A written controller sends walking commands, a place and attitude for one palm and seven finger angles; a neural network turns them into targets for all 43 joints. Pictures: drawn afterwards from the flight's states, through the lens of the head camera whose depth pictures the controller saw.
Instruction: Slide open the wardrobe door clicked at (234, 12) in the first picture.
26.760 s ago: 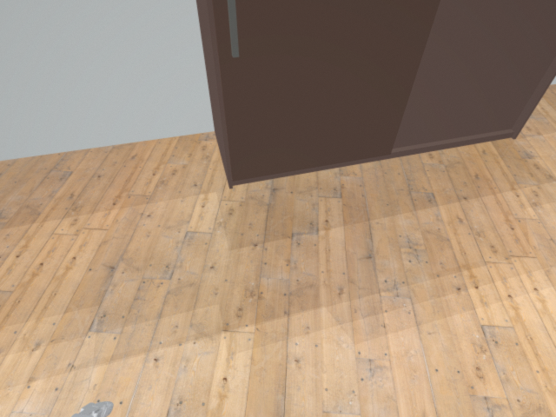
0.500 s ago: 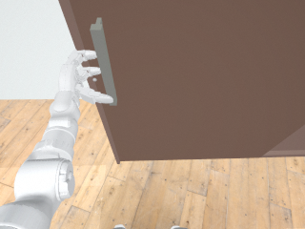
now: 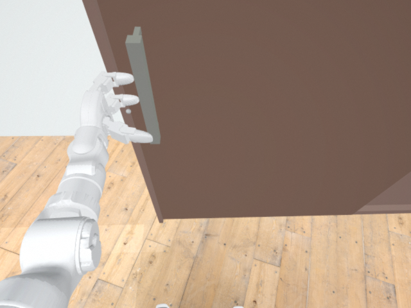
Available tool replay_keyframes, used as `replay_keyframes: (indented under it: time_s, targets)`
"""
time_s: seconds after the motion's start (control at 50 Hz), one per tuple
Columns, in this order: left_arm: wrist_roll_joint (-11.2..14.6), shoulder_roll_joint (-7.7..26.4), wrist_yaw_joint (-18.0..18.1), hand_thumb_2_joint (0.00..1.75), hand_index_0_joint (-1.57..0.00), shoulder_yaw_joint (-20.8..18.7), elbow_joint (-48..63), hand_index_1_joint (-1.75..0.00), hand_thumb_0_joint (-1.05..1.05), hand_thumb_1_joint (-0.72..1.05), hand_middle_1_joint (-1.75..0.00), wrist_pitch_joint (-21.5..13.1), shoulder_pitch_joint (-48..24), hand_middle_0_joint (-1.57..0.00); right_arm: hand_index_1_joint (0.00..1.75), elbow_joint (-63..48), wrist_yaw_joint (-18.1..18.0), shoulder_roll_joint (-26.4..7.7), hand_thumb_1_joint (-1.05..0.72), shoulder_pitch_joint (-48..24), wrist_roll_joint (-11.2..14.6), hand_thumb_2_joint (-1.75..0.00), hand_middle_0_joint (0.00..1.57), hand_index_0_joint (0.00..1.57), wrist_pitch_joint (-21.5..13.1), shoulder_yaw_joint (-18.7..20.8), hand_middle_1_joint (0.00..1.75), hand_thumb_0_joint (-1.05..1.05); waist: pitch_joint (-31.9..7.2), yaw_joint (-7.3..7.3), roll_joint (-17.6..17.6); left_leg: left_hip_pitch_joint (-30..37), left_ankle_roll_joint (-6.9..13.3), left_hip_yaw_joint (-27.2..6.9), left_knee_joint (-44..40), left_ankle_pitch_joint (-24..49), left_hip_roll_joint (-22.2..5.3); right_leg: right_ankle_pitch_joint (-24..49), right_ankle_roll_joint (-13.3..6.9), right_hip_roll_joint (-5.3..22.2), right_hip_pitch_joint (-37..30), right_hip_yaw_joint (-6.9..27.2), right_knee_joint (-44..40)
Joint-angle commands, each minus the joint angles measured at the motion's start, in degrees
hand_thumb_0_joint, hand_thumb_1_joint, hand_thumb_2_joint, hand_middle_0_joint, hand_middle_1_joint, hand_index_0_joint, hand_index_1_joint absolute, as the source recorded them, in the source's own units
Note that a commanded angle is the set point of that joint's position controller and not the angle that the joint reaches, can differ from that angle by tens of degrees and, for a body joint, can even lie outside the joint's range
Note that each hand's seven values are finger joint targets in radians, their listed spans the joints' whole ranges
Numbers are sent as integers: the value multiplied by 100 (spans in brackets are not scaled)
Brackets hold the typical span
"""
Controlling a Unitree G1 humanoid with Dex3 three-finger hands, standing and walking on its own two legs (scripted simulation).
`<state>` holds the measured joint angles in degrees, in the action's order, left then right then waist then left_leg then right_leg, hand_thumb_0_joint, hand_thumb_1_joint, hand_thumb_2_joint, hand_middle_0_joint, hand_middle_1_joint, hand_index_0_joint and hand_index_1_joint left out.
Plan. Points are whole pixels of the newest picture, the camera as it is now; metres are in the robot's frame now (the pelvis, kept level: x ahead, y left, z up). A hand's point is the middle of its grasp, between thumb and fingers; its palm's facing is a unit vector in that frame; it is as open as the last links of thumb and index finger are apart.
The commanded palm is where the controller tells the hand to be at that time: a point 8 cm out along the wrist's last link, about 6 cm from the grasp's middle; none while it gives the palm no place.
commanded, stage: slide the fingers in behind the handle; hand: left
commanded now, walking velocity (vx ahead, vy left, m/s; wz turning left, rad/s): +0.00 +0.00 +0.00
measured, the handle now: (147, 93) +0.53 +0.10 +0.11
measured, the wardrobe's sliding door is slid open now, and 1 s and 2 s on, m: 0.00 0.00 0.00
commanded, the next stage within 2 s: grip the handle and tug to test in 1.48 s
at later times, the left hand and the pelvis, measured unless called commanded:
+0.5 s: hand (142, 112) +0.47 +0.11 +0.11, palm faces -0.02 -1.00 +0.00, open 14.0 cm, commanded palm +0.44 +0.15 +0.12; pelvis +0.00 +0.00 +0.00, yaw +0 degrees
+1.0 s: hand (149, 112) +0.47 +0.09 +0.11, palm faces -0.02 -1.00 +0.00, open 14.0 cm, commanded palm +0.45 +0.14 +0.12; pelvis +0.00 -0.01 +0.00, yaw +0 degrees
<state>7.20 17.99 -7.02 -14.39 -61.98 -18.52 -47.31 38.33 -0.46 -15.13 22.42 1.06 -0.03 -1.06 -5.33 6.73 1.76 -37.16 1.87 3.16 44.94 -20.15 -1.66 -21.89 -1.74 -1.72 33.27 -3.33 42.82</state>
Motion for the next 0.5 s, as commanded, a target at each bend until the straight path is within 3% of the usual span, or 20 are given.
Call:
replay_keyframes:
  time_s: [0.0,0.04,0.06,0.14,0.2,0.24,0.36,0.48]
  targets:
    - [91,823,45,30,-30,62,1474,-120,0,-50,-120,-389,-2776,-30,30,-448,-56,-853,-90,392,6,-90,20,20,-157,348,30,0,-2050,81,70,1949,7,-446,-366,1652,94,1906,56,-157,-243,157,-554]
    - [124,749,98,30,-30,99,1673,-120,0,-50,-120,-410,-2726,-30,30,-457,-61,-845,-90,350,16,-90,20,20,-171,366,30,0,-2147,46,169,2102,-9,-460,-368,1787,84,1956,50,-158,-248,144,-530]
    - [123,523,113,30,-30,289,1787,-120,0,-50,-120,-408,-2775,-30,30,-464,-47,-821,-90,314,14,-90,20,20,-186,351,30,0,-2192,58,284,2198,-28,-479,-387,1815,82,1923,48,-157,-197,123,-524]
    - [70,686,268,30,-30,120,1527,-120,0,-50,-120,-329,-2731,-30,30,-375,-51,-843,-90,340,2,-90,20,20,-187,360,30,0,-1907,76,-92,1948,-3,-468,-425,1652,87,1878,70,-149,-235,126,-564]
    - [-3,708,346,30,-30,89,1415,-120,0,-50,-120,-293,-2664,-30,30,-395,-47,-825,-90,305,-8,-90,20,20,-189,339,30,0,-1821,28,-162,1791,2,-441,-458,1516,118,1843,63,-126,-321,155,-586]
    - [-11,517,384,30,-30,207,1472,-120,0,-50,-120,-327,-2676,-30,30,-431,-28,-795,-90,283,-20,-90,20,20,-203,331,30,0,-1909,36,-118,1892,1,-454,-450,1622,115,1894,62,-131,-301,133,-548]
    - [-24,547,428,30,-30,204,1473,-120,0,-50,-120,-383,-2898,-30,30,-402,-25,-791,-90,280,-31,-90,20,20,-220,332,30,0,-1979,84,-75,1838,5,-410,-426,1499,135,1905,79,-119,-362,197,-581]
    - [-19,485,426,30,-30,220,1544,-120,0,-50,-120,-414,-2676,-30,30,-429,-18,-766,-90,263,-24,-90,20,20,-223,342,30,0,-2177,1,-24,1900,-4,-392,-408,1659,150,2101,59,-123,-529,201,-554]
